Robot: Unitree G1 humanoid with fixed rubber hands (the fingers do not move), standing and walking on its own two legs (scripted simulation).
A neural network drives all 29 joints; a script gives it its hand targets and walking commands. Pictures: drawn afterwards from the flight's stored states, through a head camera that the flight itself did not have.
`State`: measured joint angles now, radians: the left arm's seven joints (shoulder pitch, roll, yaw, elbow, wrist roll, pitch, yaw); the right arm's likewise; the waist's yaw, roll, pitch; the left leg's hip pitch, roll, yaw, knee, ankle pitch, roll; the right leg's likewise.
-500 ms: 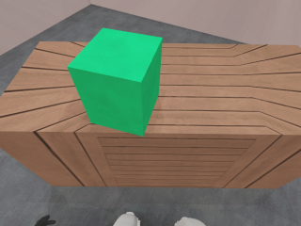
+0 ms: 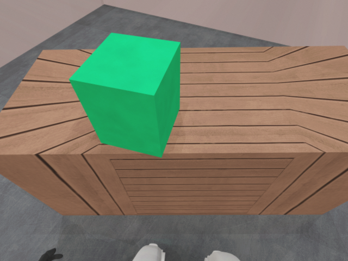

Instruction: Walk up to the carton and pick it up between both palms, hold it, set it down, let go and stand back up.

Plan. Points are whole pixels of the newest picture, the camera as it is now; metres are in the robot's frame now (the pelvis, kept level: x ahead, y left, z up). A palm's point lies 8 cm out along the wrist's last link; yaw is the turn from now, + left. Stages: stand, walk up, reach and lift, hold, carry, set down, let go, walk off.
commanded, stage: walk up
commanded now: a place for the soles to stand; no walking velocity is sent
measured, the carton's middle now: (137, 97) +0.54 +0.13 +0.05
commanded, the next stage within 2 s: none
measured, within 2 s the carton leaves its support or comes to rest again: neither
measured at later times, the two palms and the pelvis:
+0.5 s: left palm out of the picture +0.10 +0.34 -0.08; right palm out of the picture +0.07 -0.32 -0.09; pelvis -0.01 +0.01 +0.00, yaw +1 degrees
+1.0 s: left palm out of the picture +0.08 +0.38 -0.10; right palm out of the picture +0.07 -0.27 -0.08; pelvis -0.02 +0.05 +0.00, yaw +3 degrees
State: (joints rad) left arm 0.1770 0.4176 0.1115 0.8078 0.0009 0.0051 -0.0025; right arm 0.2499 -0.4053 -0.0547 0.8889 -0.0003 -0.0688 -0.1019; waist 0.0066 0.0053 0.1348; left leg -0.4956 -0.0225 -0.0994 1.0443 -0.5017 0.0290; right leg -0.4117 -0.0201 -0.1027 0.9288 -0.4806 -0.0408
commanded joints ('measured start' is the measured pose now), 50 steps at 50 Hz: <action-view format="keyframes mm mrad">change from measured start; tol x32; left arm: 1 -148 223 47 -153 34 -1 -1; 50 -152 187 10 -57 3 -16 -2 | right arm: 1 218 -212 -50 -6 3 -30 1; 50 39 -359 -69 -57 -32 -37 53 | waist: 1 -97 -133 -198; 3 -91 264 -176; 26 27 -193 -129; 50 -46 160 -141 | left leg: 1 182 28 137 -398 242 48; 4 163 394 -791 -668 217 323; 14 4 209 -430 -444 213 179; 18 -211 -11 -36 108 -129 6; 28 68 43 120 -174 47 9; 33 92 328 -733 -632 165 268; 39 -32 166 -352 -396 422 152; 45 55 39 73 -54 -44 23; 50 206 275 -629 -592 247 218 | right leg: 1 105 -211 153 -129 648 -117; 4 -207 19 199 274 -241 36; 14 84 -27 171 -150 31 7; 17 151 -402 657 -635 -222 -113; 26 173 -332 340 -395 470 -153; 33 -135 13 183 187 -220 27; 42 150 -418 604 -600 -198 -170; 50 -174 4 160 12 -138 21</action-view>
